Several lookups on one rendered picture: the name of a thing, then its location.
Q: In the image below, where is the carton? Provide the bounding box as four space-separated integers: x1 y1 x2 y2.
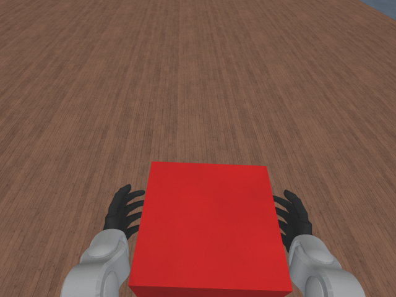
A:
128 161 293 297

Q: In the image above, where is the robot left forearm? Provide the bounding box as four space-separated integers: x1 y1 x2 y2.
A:
60 229 130 297

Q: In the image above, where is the robot left hand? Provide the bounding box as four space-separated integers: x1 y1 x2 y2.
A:
103 184 145 240

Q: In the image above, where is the robot right forearm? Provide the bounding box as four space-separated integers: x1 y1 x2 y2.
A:
288 235 366 297

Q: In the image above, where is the robot right hand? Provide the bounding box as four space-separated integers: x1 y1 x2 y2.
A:
273 189 312 253

